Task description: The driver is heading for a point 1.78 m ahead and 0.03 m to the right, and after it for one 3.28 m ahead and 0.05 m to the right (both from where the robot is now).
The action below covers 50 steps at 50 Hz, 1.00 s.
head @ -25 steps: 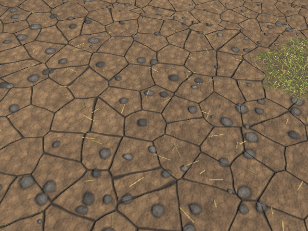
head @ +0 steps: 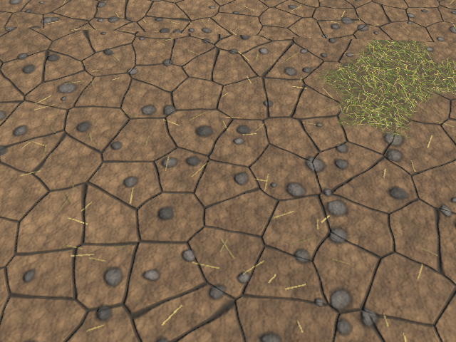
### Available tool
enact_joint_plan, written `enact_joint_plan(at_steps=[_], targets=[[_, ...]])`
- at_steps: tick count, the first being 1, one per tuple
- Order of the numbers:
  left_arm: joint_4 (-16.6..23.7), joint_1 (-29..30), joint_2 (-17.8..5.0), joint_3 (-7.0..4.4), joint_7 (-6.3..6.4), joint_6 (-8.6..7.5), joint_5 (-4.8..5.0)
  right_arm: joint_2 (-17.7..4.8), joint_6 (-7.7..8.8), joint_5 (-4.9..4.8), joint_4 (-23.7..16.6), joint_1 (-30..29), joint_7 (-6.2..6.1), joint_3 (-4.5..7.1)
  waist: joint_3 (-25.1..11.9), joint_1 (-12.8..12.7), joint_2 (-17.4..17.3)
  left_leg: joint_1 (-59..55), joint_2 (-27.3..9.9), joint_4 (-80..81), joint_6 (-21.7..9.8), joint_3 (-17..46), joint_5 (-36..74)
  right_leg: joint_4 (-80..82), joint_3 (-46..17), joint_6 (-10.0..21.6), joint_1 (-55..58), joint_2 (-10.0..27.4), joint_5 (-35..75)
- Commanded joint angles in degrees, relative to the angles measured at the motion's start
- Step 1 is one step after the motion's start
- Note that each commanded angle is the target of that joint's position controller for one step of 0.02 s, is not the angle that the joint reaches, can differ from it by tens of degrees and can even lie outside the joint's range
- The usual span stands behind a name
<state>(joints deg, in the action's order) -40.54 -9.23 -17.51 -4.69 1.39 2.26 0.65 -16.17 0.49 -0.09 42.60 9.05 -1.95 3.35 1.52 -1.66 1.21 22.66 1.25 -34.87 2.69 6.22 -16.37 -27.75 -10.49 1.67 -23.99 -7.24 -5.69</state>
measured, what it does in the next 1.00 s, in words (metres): steps on the spot: left foot, then right foot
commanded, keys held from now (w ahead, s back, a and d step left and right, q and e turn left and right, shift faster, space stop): e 0.08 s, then no key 0.86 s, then w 0.06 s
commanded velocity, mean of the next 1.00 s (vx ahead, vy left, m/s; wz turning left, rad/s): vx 0.01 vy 0.00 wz -0.17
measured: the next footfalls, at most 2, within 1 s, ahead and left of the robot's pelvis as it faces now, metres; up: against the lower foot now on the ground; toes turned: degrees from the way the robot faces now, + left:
left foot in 0.02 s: +0.08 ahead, +0.14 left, +0.00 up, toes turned -7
right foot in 0.38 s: +0.02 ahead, -0.12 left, +0.00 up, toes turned -7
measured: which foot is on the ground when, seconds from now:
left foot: up 0.00-0.00, down 0.02-1.00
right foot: down 0.00-0.02, up 0.04-0.36, down 0.38-1.00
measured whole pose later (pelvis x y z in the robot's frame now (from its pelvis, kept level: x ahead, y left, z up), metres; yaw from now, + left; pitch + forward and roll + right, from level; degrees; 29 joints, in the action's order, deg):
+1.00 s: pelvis +0.02 -0.01 +0.00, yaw -9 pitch -1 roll +0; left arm -50.2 -11.9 -13.3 -2.0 0.8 0.8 -0.1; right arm -14.7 0.1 0.1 54.6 13.4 -2.5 2.6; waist 1.2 0.9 -0.1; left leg 11.9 -3.8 -28.8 3.2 -0.5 -15.9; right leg -29.4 -1.9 1.3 -10.4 -1.7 -17.6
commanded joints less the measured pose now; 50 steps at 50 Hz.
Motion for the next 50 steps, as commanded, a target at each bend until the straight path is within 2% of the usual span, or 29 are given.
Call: enact_joint_plan(at_steps=[1, 2, 3, 4, 5, 6, 7, 10, 13, 14, 16, 18, 19, 20, 21, 22, 23, 24, 25, 27, 36, 47, 48, 49, 50], targets=[[4.6, 0.7, -6.6, -1.54, 0.53, 0.2, 0.47, -8.2, 1.51, 0.34, -2.2, 6.5, 0.25, 2.7, -8.1, 3.1, 4.6, -13.6, -5.3, 13.5, -3.6, 1.9, 4.9, 2.9, -13.5, 4.4, 0.4, 9.1, -15.1], [5.8, 0.3, -3.7, -0.9, 0.38, -0.05, 0.41, -13.4, 1.0, 2.05, -2.9, 5.7, -0.13, 3.83, -6.5, 1.3, -9.6, -16.5, -17.7, 17.9, -10.1, 15.5, 6.4, -10.0, -3.0, 1.0, -9.5, 1.5, -23.7], [6.8, 0.2, -6.5, -1.79, 0.02, -0.99, -0.03, -13.1, 0.9, 3.93, -3.8, 3.7, 0.07, 3.82, -5.7, 0.8, -18.4, -11.8, -24.8, 20.1, -16.9, 24.8, 13.9, -24.5, 2.7, -1.4, -12.8, -0.2, -29.3], [5.3, -1.9, -9.7, -2.9, -0.27, -1.18, -0.23, -9.7, 1.11, 3.43, -5.6, 0.3, -0.25, 2.86, -5.7, -0.1, -13.2, -11.2, -23.6, 18.7, -17.1, 20.8, 16.8, -33.0, 1.3, -2.7, -12.1, 2.3, -26.2], [3.6, -3.5, -9.7, -3.22, -0.22, -0.78, 0.06, -7.5, 1.16, 2.29, -6.0, -1.7, -0.43, 2.35, -5.1, -0.7, -9.3, -11.1, -19.4, 17.0, -14.4, 14.5, 18.0, -36.4, 1.9, -3.7, -11.6, 2.5, -23.1], [2.5, -4.5, -8.2, -2.95, 0.2, -0.16, -0.1, -6.8, 1.08, 1.28, -6.1, -2.4, -0.49, 2.08, -5.0, -0.8, -7.7, -12.5, -16.5, 15.7, -12.5, 10.7, 18.5, -39.5, 2.4, -4.7, -12.3, 2.6, -20.7], [2.4, -4.6, -6.6, -2.47, 0.28, 0.27, -0.2, -6.5, 0.95, 0.75, -5.9, -1.9, -0.46, 1.78, -4.3, 0.0, -7.7, -12.7, -15.9, 15.1, -12.8, 8.7, 22.4, -42.1, 2.5, -5.6, -13.0, 2.5, -19.6], [4.3, -1.0, -3.9, -1.21, 0.18, 0.26, 0.4, -6.8, 0.27, 0.93, -5.0, 1.2, -0.48, 1.78, -4.5, 2.0, -9.6, -15.8, -14.0, 14.6, -14.1, 4.3, 26.7, -35.7, 5.1, -7.1, -12.0, 3.1, -17.8], [5.5, 1.2, -2.0, 0.02, -0.3, 0.08, 0.0, -7.8, -0.27, 0.63, -4.6, 1.5, -0.45, 2.1, -6.3, 3.1, -12.1, -16.7, -14.4, 13.6, -14.5, 2.9, 26.7, -22.4, 7.6, -7.2, -4.3, 5.7, -19.2], [5.8, 1.8, -1.8, 0.28, -0.52, 0.05, -0.01, -8.4, -0.42, 0.51, -4.4, 1.6, -0.28, 2.25, -6.5, 3.5, -13.1, -15.7, -14.7, 13.6, -14.7, 2.8, 27.1, -18.3, 8.9, -6.9, -1.0, 6.2, -19.7], [5.4, 1.1, -3.0, 0.04, -0.81, 0.04, 0.15, -9.1, -0.65, -0.02, -3.7, 2.6, 0.11, 2.33, -6.3, 3.8, -13.8, -15.3, -15.1, 12.7, -15.0, 3.6, 27.3, -10.4, 10.8, -6.0, 3.5, 5.9, -17.2], [3.6, -2.2, -2.7, -0.01, -1.09, -0.1, -0.14, -8.2, -0.7, -1.05, -2.9, 2.3, 0.36, 1.85, -5.2, 1.6, -12.2, -12.7, -13.8, 10.6, -12.9, 2.6, 25.8, 5.7, 12.2, -3.6, 11.3, 5.3, -4.9], [3.6, -2.5, -4.1, -0.14, -0.98, -0.11, -0.54, -7.3, -0.22, -1.1, -1.8, 5.0, 0.5, 1.48, -5.3, 1.8, -10.3, -9.5, -12.8, 9.8, -9.8, 2.0, 22.1, 9.7, 9.3, -1.7, 17.1, 6.9, 1.2], [4.0, -3.7, -7.5, -0.59, -0.47, 0.0, -1.02, -5.1, 0.53, 0.63, -2.0, 6.2, 0.93, 0.64, -8.5, 3.1, -2.2, -4.8, -9.3, 4.2, -5.4, -1.6, 12.6, 7.8, 0.6, 0.5, 24.5, 14.7, 14.4], [3.8, 0.0, -8.6, -0.52, -0.39, 0.21, -1.77, -1.6, 1.44, 1.8, -2.7, 7.4, 1.37, -0.42, -8.3, 6.5, 10.1, -2.7, -5.0, 5.2, -1.6, -6.4, -1.0, 5.0, -3.5, 6.3, 20.5, 20.3, 18.2], [4.7, 2.1, -3.9, 0.51, -0.92, -0.26, -1.94, -4.1, 1.45, 2.17, -2.6, 3.2, 1.09, -0.19, -7.4, 3.6, 7.7, -6.9, -5.3, 6.2, 0.2, -5.4, -0.4, 6.0, -3.4, 8.2, 15.4, 19.2, 10.1], [4.0, 2.4, -2.3, 1.02, -1.24, -0.77, -2.3, -5.0, 1.38, 1.84, -2.4, 1.6, 1.13, 0.13, -6.1, 3.4, 6.4, -8.1, -5.2, 7.4, 0.5, -5.7, 4.0, 6.1, -1.4, 6.0, 14.5, 16.4, 3.1], [3.6, 1.7, -3.0, 0.82, -1.31, -1.19, -2.36, -5.3, 1.18, 1.62, -1.7, 1.0, 0.92, 0.23, -5.2, 2.5, 5.7, -9.1, -4.8, 7.1, 0.6, -6.3, 6.3, 6.1, 0.2, 4.0, 13.3, 14.1, -0.6], [3.3, 1.5, -3.4, 0.9, -1.44, -1.63, -2.07, -5.8, 0.77, 1.54, -1.4, 1.2, 0.73, 0.42, -3.5, 2.4, 5.7, -9.2, -4.9, 7.3, 0.6, -6.1, 7.7, 6.3, 0.5, 3.0, 12.0, 13.5, -1.1], [2.3, 0.6, -3.1, 1.2, -1.32, -2.16, -1.72, -5.5, 0.56, 1.26, -0.6, 2.3, 0.56, 0.38, -2.2, 2.8, 4.7, -10.5, -5.1, 8.3, 0.4, -5.8, 8.8, 6.2, 1.0, 2.3, 10.5, 12.8, -1.1], [-0.4, 0.4, -2.1, 1.53, -1.03, -2.34, -1.42, -5.1, 0.48, 0.91, 4.1, 3.9, -0.04, 0.54, -1.6, 2.9, 0.3, -12.9, -5.3, 9.7, 0.7, -6.1, 10.3, 5.7, 2.5, 1.9, 10.4, 11.2, -1.0], [-6.2, -1.3, -1.8, 1.45, -0.57, -2.34, -1.05, -5.1, 0.16, 0.49, 9.3, 4.5, -0.7, 0.59, -1.4, 2.7, -0.7, -13.7, -5.3, 10.2, 0.4, -6.6, 11.2, 5.1, 4.8, 1.1, 11.3, 9.5, 1.0], [-7.2, -2.4, -2.0, 1.36, -0.4, -2.2, -0.93, -4.6, 0.05, 0.4, 10.2, 5.4, -0.75, 0.52, -2.5, 2.7, -0.1, -13.9, -4.3, 9.5, 0.2, -7.9, 6.2, 5.7, 5.1, 1.3, 11.8, 9.0, -5.2], [-7.7, -3.1, -3.1, 0.92, -0.19, -1.9, -0.53, -4.5, -0.04, 0.02, 10.6, 5.3, -0.82, 0.6, -1.6, 2.2, 1.0, -11.8, -2.5, 7.1, -0.2, -9.9, -1.5, 6.6, 4.4, 2.4, 11.4, 8.9, -16.6], [-8.1, -4.0, -4.7, 0.38, -0.1, -1.69, -0.23, -4.1, 0.07, -0.3, 10.4, 4.5, -0.85, 0.57, 0.6, 1.3, 3.1, -7.9, -1.2, 3.8, -0.7, -11.4, -7.7, 9.0, 1.4, 4.2, 10.1, 10.5, -29.2]])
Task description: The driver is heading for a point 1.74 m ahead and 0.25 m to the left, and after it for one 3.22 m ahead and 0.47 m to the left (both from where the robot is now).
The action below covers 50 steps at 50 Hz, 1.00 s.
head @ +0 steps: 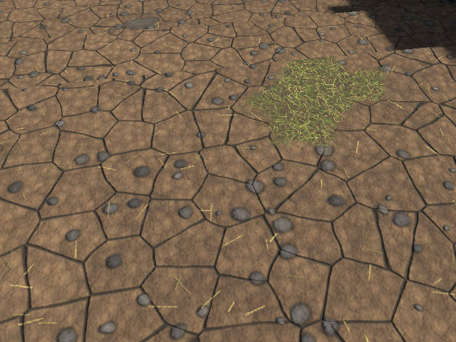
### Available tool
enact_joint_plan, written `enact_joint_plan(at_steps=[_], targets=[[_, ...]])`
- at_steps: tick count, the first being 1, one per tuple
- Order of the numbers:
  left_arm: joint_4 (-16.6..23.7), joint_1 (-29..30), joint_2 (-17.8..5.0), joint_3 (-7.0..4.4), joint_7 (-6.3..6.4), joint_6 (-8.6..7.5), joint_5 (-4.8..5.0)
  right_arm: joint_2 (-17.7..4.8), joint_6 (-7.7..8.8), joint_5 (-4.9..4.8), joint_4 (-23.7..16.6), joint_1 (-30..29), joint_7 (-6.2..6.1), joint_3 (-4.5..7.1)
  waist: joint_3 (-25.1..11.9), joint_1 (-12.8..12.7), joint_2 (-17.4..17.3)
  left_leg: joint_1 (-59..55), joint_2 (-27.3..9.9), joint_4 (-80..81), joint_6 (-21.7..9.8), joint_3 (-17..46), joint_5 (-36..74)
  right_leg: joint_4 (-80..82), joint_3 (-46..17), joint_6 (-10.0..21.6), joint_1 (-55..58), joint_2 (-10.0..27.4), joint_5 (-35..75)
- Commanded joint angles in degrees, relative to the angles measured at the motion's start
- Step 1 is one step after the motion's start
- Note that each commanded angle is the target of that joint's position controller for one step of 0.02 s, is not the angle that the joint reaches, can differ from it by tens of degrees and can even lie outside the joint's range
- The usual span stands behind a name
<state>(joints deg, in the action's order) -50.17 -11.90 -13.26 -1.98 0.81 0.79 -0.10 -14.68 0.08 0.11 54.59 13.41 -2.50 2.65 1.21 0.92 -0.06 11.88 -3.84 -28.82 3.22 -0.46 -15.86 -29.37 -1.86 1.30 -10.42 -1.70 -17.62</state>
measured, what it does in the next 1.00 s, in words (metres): walks ahead: right foot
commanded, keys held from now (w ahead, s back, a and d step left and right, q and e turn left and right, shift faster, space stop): w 1.00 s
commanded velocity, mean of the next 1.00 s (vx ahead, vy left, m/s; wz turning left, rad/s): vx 0.41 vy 0.00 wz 0.00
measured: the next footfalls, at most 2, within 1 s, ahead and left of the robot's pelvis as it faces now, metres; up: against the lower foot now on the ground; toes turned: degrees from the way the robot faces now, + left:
right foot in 0.68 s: +0.45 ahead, -0.07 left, +0.00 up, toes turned -1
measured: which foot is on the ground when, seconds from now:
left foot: down 0.00-0.70, up 0.72-1.00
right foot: down 0.00-0.18, up 0.20-0.66, down 0.68-1.00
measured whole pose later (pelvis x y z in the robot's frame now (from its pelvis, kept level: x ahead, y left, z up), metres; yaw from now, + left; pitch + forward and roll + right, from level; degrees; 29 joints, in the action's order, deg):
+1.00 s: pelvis +0.44 +0.01 +0.01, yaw +1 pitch +1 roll -2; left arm -56.7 -19.1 -14.2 -2.9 -0.7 -5.3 0.2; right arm -15.9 4.7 -0.4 49.2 6.8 -0.7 3.4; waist 0.8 -3.5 -2.2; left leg 39.6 -9.0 -46.3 0.1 2.8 -1.3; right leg -12.4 2.9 3.9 -3.6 -4.9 -9.6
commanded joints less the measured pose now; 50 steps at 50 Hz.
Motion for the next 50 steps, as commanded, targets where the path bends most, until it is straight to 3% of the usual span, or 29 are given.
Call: enact_joint_plan(at_steps=[1, 3, 5, 7, 8, 9, 10, 11, 12, 13, 15, 17, 20, 23, 28, 30, 31, 32, 33, 34, 35, 36, 37, 38, 39, 41, 43, 47, 50], targets=[[1.3, -3.0, -10.3, -2.72, 0.53, -0.32, 0.71, -5.1, 0.9, -0.68, -2.4, -1.7, -0.24, 1.16, 3.4, -2.5, 7.1, 8.0, 4.7, -6.7, -1.8, -5.1, -10.8, 14.4, -13.0, 6.9, -3.9, 8.6, -26.6], [0.6, -4.9, -12.3, -3.35, 0.63, -1.49, 1.13, -4.4, 2.62, -1.53, -4.3, -4.5, 0.46, 0.94, 7.7, -3.5, 11.8, 14.9, 2.6, -15.0, -4.3, -1.4, -10.9, 20.5, -25.5, 12.1, -4.5, 16.9, -31.0], [0.8, -3.7, -11.0, -3.13, 0.65, -2.85, 1.16, -5.0, 4.37, -2.32, -4.6, -4.1, 1.65, 1.21, 8.0, -2.4, 11.5, 18.9, -0.2, -16.7, -7.0, 1.6, -14.5, 20.3, -26.9, 13.0, -1.0, 19.3, -23.9], [1.9, 1.2, -10.6, -3.06, 0.49, -2.99, 2.21, -4.8, 5.62, -2.29, -2.5, 0.3, 2.68, 1.35, 5.5, 1.2, 8.5, 7.9, 0.4, -4.5, -8.6, -0.4, -8.1, 17.5, -18.5, 9.7, -3.9, 15.5, -15.3], [2.3, 3.4, -10.3, -2.97, 0.36, -2.72, 2.35, -4.5, 5.82, -1.83, 0.6, 6.0, 2.88, 1.77, 3.0, 3.9, 6.9, -3.9, 3.3, 1.6, -7.9, -3.4, 1.8, 13.8, -12.9, 7.7, -9.0, 11.8, -11.3], [2.5, 3.8, -8.4, -2.46, 0.27, -2.78, 1.77, -5.2, 5.63, -1.05, 3.2, 11.1, 2.95, 2.34, 1.0, 5.5, 3.7, -12.5, 3.7, 2.3, -6.8, -1.9, 4.4, 6.7, -8.0, 5.6, -13.7, 8.1, -6.8], [3.5, 4.6, -4.2, -1.18, -0.03, -3.17, 0.71, -8.5, 5.54, -0.69, 4.3, 17.9, 2.56, 3.16, -1.7, 7.3, -9.0, -19.6, -7.3, 10.1, -9.5, 14.3, -3.3, -12.7, 0.2, 1.3, -21.0, 2.1, -5.3], [6.0, 4.7, -4.4, -1.5, 0.32, -4.21, 1.51, -13.8, 5.99, -0.43, 4.3, 21.1, 3.42, 3.82, -1.7, 6.9, -20.0, -22.4, -18.2, 19.4, -17.6, 38.9, -12.0, -26.4, 0.6, -0.1, -31.9, -3.0, -15.0], [5.2, 3.7, -7.4, -2.19, 0.23, -5.07, 2.72, -10.2, 6.58, -0.16, 3.0, 15.8, 3.47, 2.52, 2.2, 4.4, -11.8, -19.0, -19.5, 20.0, -18.9, 39.6, -17.5, -34.8, -3.9, 0.9, -36.0, 1.4, -13.9], [4.4, 2.9, -7.9, -2.29, -0.28, -5.75, 3.21, -7.5, 6.86, -0.42, 1.5, 11.7, 3.32, 1.78, 5.2, 2.8, -8.1, -17.4, -17.1, 20.0, -17.0, 33.3, -17.5, -36.6, -4.3, 2.1, -38.3, 4.1, -7.1], [3.4, 3.4, -8.0, -2.69, -0.57, -6.28, 2.11, -6.8, 6.78, -0.39, 0.3, 8.2, 3.54, 1.2, 5.7, 1.5, -5.3, -16.3, -13.0, 20.8, -13.5, 22.9, -5.8, -33.5, -2.5, 2.7, -37.8, 7.3, 2.3], [3.0, 4.2, -6.7, -2.76, -1.35, -6.01, 1.34, -4.3, 6.22, 0.02, 1.1, 10.5, 3.41, 0.25, 3.9, 1.7, -6.5, -15.7, -9.5, 20.8, -11.9, 14.5, 8.7, -30.0, -0.3, 1.8, -34.1, 7.9, 7.4], [4.3, 8.3, -4.4, -2.2, -1.77, -5.38, 1.02, -5.5, 5.49, 0.07, 1.9, 13.1, 2.5, 0.23, 3.7, 2.3, -4.9, -15.2, -8.1, 21.1, -12.7, 8.8, 21.2, -23.5, 2.2, -0.5, -34.3, 7.2, 11.7], [6.8, 15.2, -2.9, -1.31, -2.13, -5.5, 1.34, -6.6, 5.06, 0.13, 1.8, 13.4, 1.65, 0.22, 5.5, 3.6, -4.8, -10.8, -6.5, 23.4, -12.2, 5.0, 20.5, -11.3, 4.0, -1.5, -29.6, 5.5, 18.7], [9.4, 22.0, -3.7, -0.86, -3.47, -6.12, 1.85, -7.1, 4.76, -0.79, 3.4, 16.4, 1.3, 0.67, 8.2, 3.9, -5.1, -14.3, -9.4, 23.5, -12.8, 3.7, 22.0, -1.5, 4.0, 0.6, -26.8, 4.1, 21.4], [9.7, 21.4, -5.1, -1.27, -3.96, -6.52, 1.8, -7.9, 4.36, -0.9, 3.4, 15.5, 1.22, 1.2, 6.6, 1.9, -5.4, -18.3, -10.9, 19.9, -12.0, 3.1, 31.3, 0.2, 4.1, 2.5, -24.4, 3.2, 18.5], [9.3, 19.0, -6.4, -1.84, -3.94, -6.59, 1.71, -8.7, 4.11, -0.76, 3.1, 14.7, 1.15, 1.54, 4.1, 0.1, -6.3, -19.9, -11.2, 16.2, -11.5, 2.8, 41.4, 0.1, 4.8, 3.4, -20.4, 1.9, 16.6], [8.0, 14.1, -8.2, -2.72, -3.68, -6.51, 1.69, -9.5, 3.66, -0.54, 2.8, 14.0, 1.1, 1.88, 0.0, -2.7, -7.8, -20.8, -11.0, 10.1, -10.8, 2.2, 52.6, -0.6, 6.0, 4.7, -13.8, 0.0, 14.6], [5.0, 4.2, -10.5, -4.08, -3.2, -6.28, 1.85, -9.1, 3.06, -0.23, 2.5, 13.0, 1.11, 1.78, -5.9, -7.6, -7.7, -18.2, -8.8, -1.1, -9.4, 0.4, 58.1, 0.2, 7.0, 6.4, -1.4, -1.5, 15.3], [2.2, -6.9, -13.1, -5.04, -2.5, -5.91, 1.29, -7.9, 2.97, 0.3, 1.2, 12.5, 1.16, 1.13, -13.4, -11.8, -5.2, -4.7, -6.9, -16.8, -8.0, 0.3, 45.5, -2.5, -1.5, 9.6, 18.1, 6.1, 13.8], [0.4, -13.0, -17.4, -5.9, -2.42, -5.74, 0.34, 0.7, 4.04, 0.17, 0.5, 20.2, 2.04, -1.2, -23.4, -7.4, 10.5, 18.2, 5.0, -40.5, -4.1, 0.6, 4.3, 2.8, -31.5, 19.7, 38.4, 21.9, -2.0], [0.0, -11.8, -12.5, -4.36, -2.5, -5.66, 0.61, -2.4, 5.98, -1.2, 1.4, 17.7, 2.55, -0.62, -23.8, -8.8, 10.8, 24.6, 6.6, -49.1, -5.2, 9.3, -15.9, 12.6, -43.7, 19.8, 36.4, 23.5, -7.9], [0.4, -5.7, -10.1, -3.48, -2.44, -5.88, 1.03, -6.8, 7.05, -2.98, -1.4, 11.0, 2.78, 0.76, -12.4, -7.3, 9.3, 29.9, 3.0, -51.3, -6.2, 8.1, -12.7, 14.2, -34.2, 16.3, 27.3, 21.3, -7.0], [1.4, -0.5, -8.4, -2.92, -2.51, -6.23, 0.97, -7.4, 7.58, -3.12, -2.4, 7.0, 2.46, 0.88, -6.6, -5.3, 4.0, 28.3, -0.3, -48.5, -6.7, 6.5, -6.9, 15.9, -25.7, 14.4, 16.9, 19.2, -0.8], [1.7, 2.6, -7.0, -2.51, -2.79, -6.65, 0.38, -7.0, 7.48, -2.33, -2.6, 5.5, 1.94, 1.31, -3.4, -3.1, 1.2, 25.6, -2.5, -44.8, -6.5, 5.5, -3.0, 17.4, -19.8, 13.1, 8.8, 17.0, 5.5], [1.0, 4.4, -5.1, -1.9, -3.19, -7.2, -0.36, -4.5, 5.91, -1.48, -2.2, 8.2, 1.63, 1.46, -2.5, 0.4, 3.5, 18.9, -4.9, -40.6, -6.1, 5.8, 0.0, 20.4, -12.9, 12.3, 0.4, 13.8, 10.1], [-0.4, 2.9, -6.1, -2.0, -3.03, -7.58, 0.12, -3.1, 4.71, -1.16, -2.9, 7.7, 1.44, 1.32, -0.6, 1.2, 3.9, 19.0, -5.8, -36.9, -5.0, 4.8, 0.7, 22.8, -9.5, 13.2, -3.7, 13.3, 11.9], [-2.1, -1.3, -9.1, -2.46, -1.35, -7.38, 0.17, -4.1, 4.56, -0.23, -6.7, -2.2, 1.43, 1.4, 2.4, -0.8, 2.5, 25.8, -6.3, -22.6, -2.8, 3.7, 13.1, 24.8, -5.8, 12.8, -2.6, 12.4, 14.7], [-3.0, -4.6, -10.2, -2.51, -0.8, -6.95, 0.71, -2.8, 5.2, -0.48, -8.5, -8.9, 2.21, 0.66, 2.8, -3.2, 2.2, 22.8, -3.6, -10.2, -2.7, 1.2, 21.7, 24.4, -2.1, 10.8, -1.3, 10.8, 16.4]])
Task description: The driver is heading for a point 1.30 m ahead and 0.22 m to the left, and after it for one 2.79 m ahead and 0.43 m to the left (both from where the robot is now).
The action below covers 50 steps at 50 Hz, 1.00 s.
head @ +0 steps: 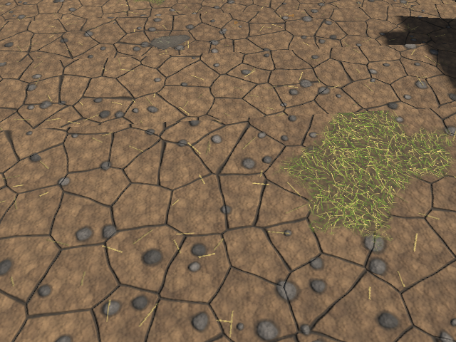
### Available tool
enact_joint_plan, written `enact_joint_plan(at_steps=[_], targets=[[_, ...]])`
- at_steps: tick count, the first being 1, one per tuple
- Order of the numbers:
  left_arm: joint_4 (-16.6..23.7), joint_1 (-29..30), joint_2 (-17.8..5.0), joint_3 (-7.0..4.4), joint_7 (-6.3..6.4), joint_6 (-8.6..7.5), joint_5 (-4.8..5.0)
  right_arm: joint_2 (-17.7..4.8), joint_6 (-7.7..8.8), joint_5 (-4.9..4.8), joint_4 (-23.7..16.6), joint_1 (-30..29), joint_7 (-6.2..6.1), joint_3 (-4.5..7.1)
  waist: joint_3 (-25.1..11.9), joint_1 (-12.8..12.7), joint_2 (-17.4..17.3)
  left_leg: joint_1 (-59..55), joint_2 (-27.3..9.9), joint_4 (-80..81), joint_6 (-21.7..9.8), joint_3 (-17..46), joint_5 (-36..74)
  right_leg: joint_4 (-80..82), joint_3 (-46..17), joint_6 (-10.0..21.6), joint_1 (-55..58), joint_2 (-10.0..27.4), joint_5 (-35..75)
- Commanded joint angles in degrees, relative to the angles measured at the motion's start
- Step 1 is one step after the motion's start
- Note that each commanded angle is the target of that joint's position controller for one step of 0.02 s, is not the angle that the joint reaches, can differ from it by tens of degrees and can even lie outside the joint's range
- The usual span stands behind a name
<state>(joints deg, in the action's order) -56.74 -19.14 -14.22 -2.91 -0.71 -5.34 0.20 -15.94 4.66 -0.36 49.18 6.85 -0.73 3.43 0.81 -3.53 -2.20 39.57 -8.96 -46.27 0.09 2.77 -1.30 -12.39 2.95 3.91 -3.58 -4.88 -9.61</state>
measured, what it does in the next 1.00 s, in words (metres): walks ahead: left foot, then right foot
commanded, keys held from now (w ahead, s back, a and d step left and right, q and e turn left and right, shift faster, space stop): w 0.70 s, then w+q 0.30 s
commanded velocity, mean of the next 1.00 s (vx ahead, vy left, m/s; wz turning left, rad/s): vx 0.50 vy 0.00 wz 0.08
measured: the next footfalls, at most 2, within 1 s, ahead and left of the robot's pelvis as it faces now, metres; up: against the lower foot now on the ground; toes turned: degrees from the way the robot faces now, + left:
left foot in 0.20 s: +0.31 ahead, +0.16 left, +0.00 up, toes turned +2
right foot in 0.74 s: +0.62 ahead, -0.08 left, +0.00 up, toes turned -2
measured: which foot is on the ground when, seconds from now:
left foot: up 0.00-0.18, down 0.20-0.76, up 0.78-1.00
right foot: down 0.00-0.22, up 0.24-0.72, down 0.74-1.00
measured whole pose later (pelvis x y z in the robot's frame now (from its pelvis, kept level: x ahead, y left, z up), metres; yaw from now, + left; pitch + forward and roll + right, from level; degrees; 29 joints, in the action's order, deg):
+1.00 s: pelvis +0.58 +0.00 +0.00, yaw +6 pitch +0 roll -2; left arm -55.7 -14.9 -13.8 -3.5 -0.7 -6.2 -1.0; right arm -16.3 2.5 -1.9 51.8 12.8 -0.7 4.6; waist 1.4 -1.8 -2.9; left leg 36.3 -6.6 -61.2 -1.9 4.4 -11.4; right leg -16.9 9.2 3.5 -7.2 -2.3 -10.2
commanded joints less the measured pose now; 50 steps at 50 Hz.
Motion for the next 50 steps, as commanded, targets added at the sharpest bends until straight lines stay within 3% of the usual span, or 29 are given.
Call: enact_joint_plan(at_steps=[1, 4, 7, 8, 9, 10, 11, 12, 13, 14, 15, 16, 19, 21, 23, 27, 32, 35, 36, 37, 38, 39, 40, 41, 42, 43, 45, 47, 50], targets=[[3.0, 1.2, -9.6, -1.62, 0.77, -0.71, 0.63, -1.4, 0.69, -0.24, -3.6, -4.5, 0.74, -0.32, 3.3, 0.4, 4.3, -5.6, 2.2, 9.5, 0.5, -2.6, 8.2, 7.3, -6.7, 8.1, -6.9, 14.3, 7.9], [1.2, -2.4, -9.9, -1.73, 0.88, 0.13, 1.13, -2.1, 0.9, -0.75, -5.5, -8.9, 1.75, -0.6, 4.2, -0.9, 4.3, -3.9, 3.1, 14.3, -0.3, -2.0, 6.7, 4.6, -7.3, 7.7, 0.0, 16.9, 8.2], [0.7, -2.7, -10.9, -2.19, 1.13, 1.3, 1.11, -4.0, 1.28, -0.81, -6.7, -8.9, 2.68, -0.17, 3.1, 0.8, 5.3, -5.4, 4.1, 17.0, -2.5, -1.9, -0.1, 0.1, -8.3, 6.2, 6.4, 19.9, 13.7], [0.9, -1.7, -11.4, -2.32, 1.18, 1.66, 1.05, -5.2, 1.42, -0.82, -6.2, -6.2, 2.79, 0.31, 1.4, 2.7, 6.1, -9.7, 5.4, 17.6, -3.4, -3.0, -2.3, -3.3, -7.9, 5.5, 7.2, 19.7, 20.8], [1.2, -0.5, -11.1, -2.17, 1.18, 2.06, 0.91, -6.9, 1.49, -0.71, -4.4, 0.4, 2.68, 1.37, -2.5, 6.4, 6.0, -18.7, 7.3, 18.8, -4.8, -4.8, -2.7, -11.3, -5.9, 4.3, 6.4, 17.6, 29.9], [1.9, -0.8, -9.2, -1.36, 1.23, 2.25, 0.29, -10.2, 1.43, -0.45, -1.4, 10.8, 2.22, 2.85, -9.8, 10.4, 4.4, -34.0, 5.6, 17.2, -7.1, -3.0, -1.8, -24.4, -3.4, 2.6, 0.3, 14.3, 29.0], [3.3, -6.3, -3.6, 0.4, 0.91, 1.5, -0.26, -15.9, 1.13, 0.85, 0.1, 18.3, 1.91, 4.22, -19.0, 9.5, -7.0, -56.5, -8.7, 18.3, -14.7, 19.7, -8.2, -46.8, 0.2, -1.3, -20.9, 6.5, 9.7], [2.4, -7.2, -2.3, 1.04, 0.59, 0.09, 0.25, -13.6, 0.86, 0.12, 0.6, 19.9, 2.21, 3.53, -23.4, 9.5, -14.3, -62.9, -14.2, 28.1, -19.1, 39.6, -15.3, -58.7, -5.8, -2.4, -32.8, 1.0, -22.3], [3.4, -2.9, -8.5, -0.5, 0.22, -1.02, 1.82, -9.7, 1.01, -0.24, 0.1, 16.1, 2.25, 2.14, -16.4, 9.5, -9.5, -58.0, -12.5, 29.2, -16.3, 34.3, -18.7, -63.8, -9.6, -1.2, -38.8, 4.8, -21.3], [4.6, 1.6, -9.3, -0.64, 0.17, -1.63, 2.57, -7.8, 1.06, 0.0, -1.2, 11.5, 2.08, 1.56, -10.0, 8.5, -6.0, -50.0, -10.3, 29.9, -14.4, 25.8, -15.3, -63.0, -8.1, -0.3, -39.7, 7.9, -16.3], [4.9, 3.9, -8.7, -0.72, 0.5, -1.68, 2.0, -6.6, 1.16, 0.49, -1.7, 7.6, 2.19, 1.18, -5.7, 6.8, -2.1, -41.8, -8.1, 31.9, -13.4, 19.7, -9.9, -59.2, -6.9, -0.4, -37.8, 10.4, -11.5], [4.7, 4.1, -8.5, -1.17, 0.79, -1.07, 1.25, -4.7, 1.47, 0.92, -2.0, 5.4, 2.34, 0.64, -3.6, 5.0, -1.9, -36.5, -6.0, 33.6, -12.4, 15.4, -5.5, -55.4, -7.2, -0.5, -34.6, 12.3, -8.4], [4.1, 2.4, -5.1, -0.86, 0.88, 0.96, 0.68, -4.9, 1.99, 0.72, -0.9, 5.7, 2.53, 0.65, -2.2, 2.6, -2.2, -30.6, -4.2, 37.7, -13.3, 9.6, 0.5, -50.6, -6.5, -1.8, -30.5, 13.4, -4.6], [5.4, 5.9, -5.2, -0.96, 1.05, 1.39, 0.28, -6.4, 2.04, 0.68, 0.0, 7.4, 1.98, 1.07, -0.4, 2.9, -1.0, -30.8, -4.1, 39.2, -13.8, 7.2, 3.0, -45.1, -6.3, -2.9, -34.0, 13.6, 0.0], [6.8, 9.9, -5.0, -0.98, 0.93, 1.26, -0.07, -6.8, 1.66, 0.52, 1.0, 9.2, 1.31, 1.14, 0.6, 3.8, -0.7, -32.1, -3.4, 39.9, -13.2, 4.9, 4.0, -38.2, -6.0, -3.7, -36.2, 13.4, 6.2], [9.0, 17.9, -3.6, -0.34, 0.2, 0.62, 0.28, -7.5, 1.23, -0.02, 2.6, 12.5, 0.54, 1.2, 2.4, 6.3, -1.0, -32.3, -1.3, 40.9, -11.3, 0.5, 2.0, -24.6, -3.5, -3.9, -32.9, 11.0, 16.1], [11.8, 24.5, -4.3, -0.03, -1.21, -0.06, 0.83, -8.1, -0.06, -0.54, 5.5, 16.7, 0.2, 1.66, 4.4, 7.6, -1.1, -41.8, -5.1, 37.4, -10.9, 0.9, 4.1, -17.8, -3.8, -2.2, -35.0, 9.8, 12.8], [11.6, 21.4, -6.5, -0.79, -1.86, -0.54, 0.91, -9.1, -0.96, -0.67, 5.6, 15.4, -0.14, 2.18, 2.0, 4.8, -2.6, -45.6, -6.5, 31.7, -9.4, 1.0, 15.9, -16.1, -2.4, 0.1, -28.8, 7.8, 6.4], [10.4, 16.6, -7.9, -1.67, -1.71, -0.67, 0.73, -9.1, -1.28, -0.74, 5.4, 14.5, -0.14, 2.15, -1.0, 1.9, -3.0, -44.4, -5.1, 25.8, -8.6, 0.4, 25.0, -15.0, -0.9, 1.1, -20.7, 5.9, 5.7], [7.4, 6.8, -10.7, -3.2, -1.23, -0.71, 0.58, -7.6, -1.53, -0.46, 5.1, 14.2, -0.12, 1.51, -6.9, -2.5, -2.0, -39.6, -1.9, 14.7, -7.0, -1.3, 26.9, -15.2, -1.0, 2.8, -6.5, 5.8, 7.1], [5.5, -3.9, -15.2, -4.4, -0.54, -0.63, -0.25, -5.4, -1.47, 0.7, 3.4, 15.1, -0.13, 0.38, -16.1, -5.4, 5.1, -26.5, 2.5, -4.0, -4.9, -3.6, 8.6, -16.9, -14.1, 6.4, 12.0, 17.5, 7.2], [4.4, -5.7, -17.3, -4.67, -0.81, -0.24, -0.12, 2.2, -0.26, 0.02, 3.7, 22.6, 0.46, -1.56, -22.8, -1.1, 20.0, -5.0, 12.5, -21.9, -1.9, -1.3, -31.1, -9.5, -40.0, 14.5, 28.3, 29.0, -4.8], [5.1, -4.2, -11.4, -3.1, -0.73, -0.38, 0.32, -5.1, 0.77, -1.57, 4.2, 18.0, 0.5, 0.12, -18.8, -3.5, 12.5, 0.4, 9.7, -28.0, -2.7, 6.0, -32.3, -5.8, -40.1, 11.9, 24.3, 27.3, -11.2], [5.8, 0.5, -9.3, -2.42, -0.43, -0.64, 0.28, -7.6, 1.33, -2.77, 2.4, 13.0, 0.49, 1.02, -10.8, -2.7, 10.5, 3.4, 7.0, -28.3, -3.5, 4.9, -26.8, -4.4, -31.1, 9.1, 16.6, 25.9, -9.1], [6.5, 4.9, -7.8, -1.94, -0.42, -0.92, -0.02, -7.2, 1.3, -2.61, 2.1, 10.8, 0.03, 1.09, -6.8, -0.6, 6.4, 1.0, 4.0, -26.0, -3.3, 3.6, -21.3, -2.5, -24.7, 7.6, 8.5, 24.0, -4.3], [6.6, 7.6, -6.0, -1.54, -0.51, -1.18, -0.31, -6.5, 0.85, -1.88, 2.1, 10.1, -0.31, 1.51, -3.7, 0.8, 6.0, -1.2, 2.3, -23.1, -3.0, 3.5, -17.8, -0.3, -19.5, 6.8, 2.5, 22.1, -0.9], [6.0, 9.3, -4.6, -1.26, -0.55, -1.59, -1.14, -3.7, -0.71, -1.83, 2.7, 12.6, -0.15, 1.59, -2.4, 3.4, 8.0, -6.5, 0.5, -20.7, -2.9, 3.9, -14.3, 2.9, -12.7, 5.9, -3.5, 19.8, 2.9], [5.1, 9.0, -5.7, -1.63, -0.22, -1.92, -1.11, -2.3, -1.91, -1.81, 1.9, 11.7, -0.1, 1.58, -0.4, 4.2, 7.0, -4.9, 0.0, -19.0, -2.4, 3.6, -12.0, 4.7, -7.8, 6.4, -5.6, 19.6, 7.3], [4.3, 7.6, -7.2, -2.14, 0.78, -1.78, -1.33, -2.3, -2.34, -1.22, -0.1, 7.9, 0.08, 1.79, 1.5, 3.8, 5.2, 0.1, 0.2, -12.4, -1.4, 4.2, -4.5, 5.9, -2.5, 6.5, -4.3, 19.3, 11.5]])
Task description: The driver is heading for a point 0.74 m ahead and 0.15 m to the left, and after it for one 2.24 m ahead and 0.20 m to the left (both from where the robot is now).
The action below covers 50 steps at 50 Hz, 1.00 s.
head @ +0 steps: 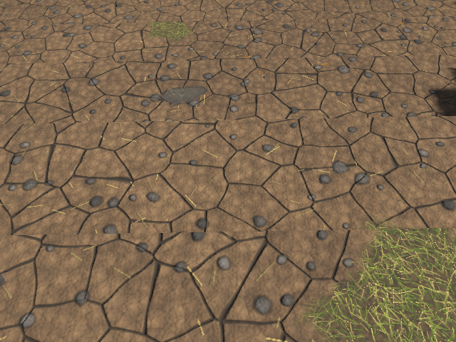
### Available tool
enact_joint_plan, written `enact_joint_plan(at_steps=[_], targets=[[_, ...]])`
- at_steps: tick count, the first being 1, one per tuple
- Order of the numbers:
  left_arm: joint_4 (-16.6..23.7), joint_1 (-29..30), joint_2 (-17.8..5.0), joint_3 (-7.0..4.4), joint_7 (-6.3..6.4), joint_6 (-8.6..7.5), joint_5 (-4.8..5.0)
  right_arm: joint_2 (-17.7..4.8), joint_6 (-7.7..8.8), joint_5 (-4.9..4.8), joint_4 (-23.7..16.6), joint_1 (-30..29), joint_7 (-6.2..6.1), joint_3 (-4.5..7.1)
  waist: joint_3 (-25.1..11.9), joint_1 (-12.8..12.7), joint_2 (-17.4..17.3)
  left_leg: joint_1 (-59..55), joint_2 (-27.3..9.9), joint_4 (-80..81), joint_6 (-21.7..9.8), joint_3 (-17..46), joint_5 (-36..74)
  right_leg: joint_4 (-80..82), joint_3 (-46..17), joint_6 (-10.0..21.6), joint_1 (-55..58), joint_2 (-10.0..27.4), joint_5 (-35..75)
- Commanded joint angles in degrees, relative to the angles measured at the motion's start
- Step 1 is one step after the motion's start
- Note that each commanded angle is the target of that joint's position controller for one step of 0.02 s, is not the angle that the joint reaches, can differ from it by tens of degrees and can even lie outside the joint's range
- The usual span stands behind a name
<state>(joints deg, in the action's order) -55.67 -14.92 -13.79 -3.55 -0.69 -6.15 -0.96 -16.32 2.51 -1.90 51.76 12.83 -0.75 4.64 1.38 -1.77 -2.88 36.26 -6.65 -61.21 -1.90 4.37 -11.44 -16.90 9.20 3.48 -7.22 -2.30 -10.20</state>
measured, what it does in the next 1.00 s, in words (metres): walks ahead: left foot, then right foot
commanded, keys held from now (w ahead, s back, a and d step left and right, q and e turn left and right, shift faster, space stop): w+q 0.38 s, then w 0.22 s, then w+e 0.20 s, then e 0.20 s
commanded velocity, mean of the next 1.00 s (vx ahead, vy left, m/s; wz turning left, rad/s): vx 0.47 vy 0.00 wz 0.19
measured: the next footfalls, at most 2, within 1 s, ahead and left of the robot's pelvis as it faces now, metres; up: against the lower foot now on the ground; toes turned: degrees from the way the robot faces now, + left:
left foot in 0.32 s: +0.35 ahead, +0.18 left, +0.00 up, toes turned +12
right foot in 0.82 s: +0.71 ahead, +0.06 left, +0.00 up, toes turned +12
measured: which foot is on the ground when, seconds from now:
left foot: up 0.00-0.30, down 0.32-0.82, up 0.84-1.00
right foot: down 0.00-0.36, up 0.38-0.80, down 0.82-1.00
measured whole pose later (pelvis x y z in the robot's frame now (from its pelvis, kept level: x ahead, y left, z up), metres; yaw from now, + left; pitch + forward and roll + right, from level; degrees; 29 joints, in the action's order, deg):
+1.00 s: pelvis +0.60 +0.10 -0.01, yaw +9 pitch +2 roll +0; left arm -52.0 -15.6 -15.7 -2.9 -1.7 -7.1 -2.2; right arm -13.9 4.8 4.8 48.2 12.8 0.7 0.5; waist -0.2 -0.1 -0.3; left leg 27.8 -2.1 -65.8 1.4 3.3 -26.5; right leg -21.6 0.1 6.9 -17.9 -6.6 -5.3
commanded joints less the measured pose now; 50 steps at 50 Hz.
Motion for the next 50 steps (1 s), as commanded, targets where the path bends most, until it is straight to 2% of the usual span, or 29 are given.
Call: enact_joint_plan(at_steps=[1, 7, 8, 10, 12, 14, 16, 17, 18, 19, 20, 21, 22, 23, 24, 25, 28, 30, 33, 38, 40, 41, 42, 43, 44, 45, 47, 48, 50], targets=[[3.1, 3.1, -7.9, -1.56, 1.05, -0.81, -0.19, -1.8, -0.04, 0.4, -3.2, 0.7, 0.36, 0.55, 1.2, 1.8, 5.8, 3.9, -1.9, 5.7, 0.8, 2.2, 8.5, 10.6, -7.0, 6.6, 0.0, 16.4, 13.2], [2.1, -1.5, -9.9, -2.03, 1.99, 0.67, 0.76, 0.0, 0.36, 0.74, -8.1, -10.4, 2.56, -0.7, 4.2, -2.1, 3.9, 4.4, -0.3, 21.1, -0.3, -4.6, 14.9, 9.7, 0.5, 5.3, 7.2, 17.0, 17.9], [-0.8, -11.7, -0.4, 1.55, -1.03, -1.46, -7.11, 2.6, 0.76, 9.06, -5.3, -4.4, 4.43, -2.97, 2.1, -1.4, 4.6, 7.2, -1.1, 20.2, -1.5, -0.8, 13.8, 10.2, -1.9, 10.4, 15.5, 21.8, 21.5], [-0.5, -9.1, -4.9, 0.4, -2.25, -2.29, -5.79, 0.3, 1.04, 8.04, -5.7, -6.3, 5.11, -2.04, 3.9, -0.1, 4.3, 11.5, 0.3, 23.1, -2.2, -1.0, 8.3, 8.2, 0.9, 10.2, 22.7, 21.2, 25.6], [0.2, -9.1, -8.1, -0.26, -1.87, -1.51, -4.49, -0.7, 1.19, 6.39, -7.6, -11.2, 5.18, -2.05, 3.5, -0.9, 5.1, 6.2, 3.5, 24.0, -3.3, -5.6, 3.6, 6.9, 3.7, 9.0, 21.7, 19.8, 28.6], [0.7, -8.8, -10.3, -0.9, -1.16, -0.47, -4.99, -1.8, 1.28, 5.16, -8.2, -9.9, 4.65, -1.88, 3.3, 1.6, 7.5, -1.1, 7.0, 24.5, -4.0, -7.9, 0.3, 2.1, 5.7, 8.1, 20.2, 20.2, 46.5], [1.4, -7.4, -12.5, -1.27, -1.24, -0.23, -5.52, -5.9, 2.81, 3.58, -6.3, -0.6, 3.63, -0.14, -1.9, 6.9, 6.7, -19.7, 12.5, 26.5, -7.0, -10.3, 8.3, -13.3, 8.8, 5.2, 11.9, 17.3, 57.8], [2.3, -11.5, -6.9, 0.53, -1.53, -0.98, -6.21, -8.6, 3.01, 3.25, -3.4, 10.8, 2.2, 1.06, -13.9, 7.8, 1.8, -46.7, 9.2, 18.5, -12.9, -1.5, 16.4, -29.3, 8.5, 1.0, -7.2, 13.6, 48.3], [3.1, -12.6, -4.2, 2.41, -3.64, -1.69, -7.71, -11.8, 2.41, 4.52, 0.1, 23.1, 1.16, 2.14, -22.5, 12.2, -4.7, -66.8, -1.0, 27.2, -21.9, 20.6, 20.8, -44.6, 4.7, -3.8, -23.8, 5.7, 1.4], [4.8, -4.9, -4.9, 1.84, -5.08, -1.45, -4.2, -11.7, 2.82, 6.13, 3.2, 29.4, 1.75, 1.68, -20.0, 15.1, 0.3, -68.5, -7.8, 36.6, -23.1, 35.0, 22.4, -59.4, -6.3, -4.2, -33.1, -0.5, -21.5], [7.5, 3.3, -4.5, 1.89, -4.74, -1.62, -2.53, -12.6, 4.2, 6.13, 3.6, 25.7, 1.71, 2.95, -7.5, 15.1, 1.5, -59.1, -7.3, 39.6, -18.6, 29.3, 20.3, -62.1, -13.7, -2.8, -41.6, 2.7, -19.3], [8.5, 4.5, -5.8, 1.61, -3.25, -1.66, -3.58, -10.0, 4.98, 4.4, 3.3, 19.2, 1.78, 2.43, -3.1, 12.1, -1.0, -48.0, -6.4, 40.4, -17.9, 23.9, 17.8, -61.1, -15.3, -2.0, -39.8, 6.3, -16.7], [8.6, 2.9, -6.3, 1.27, -1.79, -1.33, -4.89, -4.3, 5.21, 3.51, 2.7, 14.7, 2.09, 0.52, -2.7, 8.2, -0.4, -38.8, -5.4, 41.7, -17.4, 20.5, 16.5, -58.2, -15.3, -1.1, -34.8, 8.2, -14.1], [8.3, 0.8, -3.8, 1.87, -0.99, -0.77, -4.87, -1.0, 5.12, 3.49, 2.0, 11.1, 2.55, -0.66, -2.1, 4.7, -0.6, -30.0, -4.6, 43.8, -16.9, 17.2, 18.5, -55.2, -14.7, -0.9, -28.9, 9.7, -11.8], [7.6, -1.3, -1.1, 2.57, -0.82, 0.0, -4.64, 0.5, 4.7, 3.9, 0.8, 8.4, 2.98, -1.38, -1.3, 1.7, -0.1, -22.4, -4.2, 46.3, -16.5, 15.5, 18.0, -53.2, -14.1, -1.1, -24.4, 10.4, -11.2], [7.1, -2.2, -0.7, 2.69, -0.93, 0.59, -4.26, 1.0, 4.75, 4.23, 0.1, 7.4, 3.17, -1.63, -0.7, 0.9, 0.4, -18.7, -3.4, 48.7, -16.2, 13.7, 14.5, -50.8, -13.0, -1.6, -23.7, 10.2, -10.1], [7.1, 0.9, -1.2, 2.84, -1.58, 1.38, -3.46, -1.5, 5.55, 6.05, -1.0, 7.7, 3.78, -1.48, 0.4, 2.0, 0.9, -12.8, -0.4, 50.5, -14.1, 7.7, 11.4, -38.7, -9.6, -3.2, -23.8, 10.0, 3.7], [9.0, 7.6, -0.3, 3.36, -1.96, 1.98, -3.08, -2.7, 5.42, 5.81, 0.1, 10.5, 4.64, -1.2, 0.7, 3.9, 0.6, -11.7, 0.8, 49.8, -13.1, 5.3, 14.1, -27.9, -7.2, -3.8, -21.1, 8.3, 10.2], [9.8, 11.6, -2.7, 2.95, -2.19, 2.55, -2.76, -5.0, 5.24, 5.57, 2.0, 15.6, 5.71, -0.33, 1.4, 5.8, -0.6, -21.0, -3.5, 47.7, -13.7, 6.9, 16.5, -20.9, -7.5, -3.2, -24.4, 7.2, 14.1], [11.3, 16.6, -5.3, 1.71, -1.69, 1.36, -2.08, -4.5, 3.94, 5.95, 3.0, 15.1, 3.98, -0.86, 1.2, 5.6, -1.1, -39.4, -7.6, 45.6, -9.7, 5.3, 23.9, -13.9, -8.1, 1.4, -29.3, 5.3, 10.8], [10.4, 13.0, -7.7, 0.33, -1.22, 0.46, -0.78, -5.1, 3.66, 6.52, 2.2, 13.2, 3.67, -1.05, -2.3, 2.5, -0.3, -35.9, -3.6, 39.3, -6.2, -0.7, 38.0, -13.5, -3.6, 3.7, -13.7, 0.2, 12.3], [8.1, 5.0, -10.5, -0.88, -1.18, -0.35, 0.23, -5.0, 3.79, 7.04, 1.3, 13.2, 3.98, -1.08, -7.8, 0.1, 2.8, -30.0, 1.0, 28.4, -2.6, -4.3, 39.7, -15.7, -5.9, 6.3, 1.3, -0.6, 16.8], [6.4, -5.8, -13.6, -1.18, -1.63, -0.6, 0.03, -0.1, 4.32, 7.79, 0.9, 21.7, 3.99, -2.75, -21.8, 0.4, 11.8, -15.3, 7.8, 10.5, 2.4, -4.8, 17.5, -15.3, -23.3, 18.6, 27.0, 11.0, 27.8], [3.5, -17.1, -12.5, -1.07, -1.92, -0.45, -1.21, 0.4, 4.54, 7.11, 0.5, 22.8, 4.94, -3.59, -29.2, -4.4, 15.9, 0.0, 14.9, -8.6, 5.2, -2.9, -25.3, -7.1, -46.4, 27.3, 41.5, 22.6, 26.3], [0.9, -21.5, -12.3, -1.77, -1.67, -1.21, -2.35, -3.4, 3.76, 5.15, -2.8, 10.0, 4.96, -2.27, -16.5, -8.1, 7.0, 9.1, 11.1, -17.0, 2.9, 2.9, -23.9, -3.3, -45.6, 20.0, 33.6, 20.4, 19.5], [2.4, -13.4, -12.2, -1.97, -1.33, -1.74, -1.54, -3.2, 3.43, 4.75, -4.2, 4.9, 3.56, -2.34, -7.5, -4.7, 3.3, 9.3, 6.7, -17.0, 1.9, 3.6, -19.4, -2.0, -39.9, 17.0, 20.3, 19.8, 19.1], [5.1, -2.3, -7.0, -0.31, -0.39, -1.64, -1.3, -2.6, 3.12, 7.1, -5.4, 4.0, 1.17, -3.14, -6.1, 1.5, 2.4, 0.5, 1.9, -10.8, 2.2, 3.4, -14.3, -0.1, -32.2, 17.4, 3.8, 17.0, 36.4], [7.1, 1.6, -5.9, 0.02, -0.48, -1.72, -1.27, -2.0, 2.8, 7.44, -5.8, 4.2, 0.69, -3.49, -6.5, 3.9, 2.4, -4.8, 0.4, -7.1, 2.9, 2.8, -14.2, 0.8, -28.8, 17.1, -2.6, 15.5, 41.5], [9.7, 3.8, -7.8, -0.68, -1.22, -2.58, -0.99, -2.4, 2.16, 6.39, -6.6, 4.6, 0.1, -3.32, -7.0, 5.5, 4.0, -9.0, 0.8, -1.0, 4.8, 1.1, -14.0, 2.8, -25.1, 16.5, -8.0, 12.5, 38.8]])
Velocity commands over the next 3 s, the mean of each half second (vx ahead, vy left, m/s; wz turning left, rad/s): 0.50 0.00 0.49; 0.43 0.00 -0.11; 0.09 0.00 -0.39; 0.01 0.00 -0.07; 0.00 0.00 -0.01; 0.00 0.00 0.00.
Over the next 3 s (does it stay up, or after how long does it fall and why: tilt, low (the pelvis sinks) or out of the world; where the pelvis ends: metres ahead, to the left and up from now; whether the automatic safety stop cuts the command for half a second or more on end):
stays up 0.69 0.16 0.00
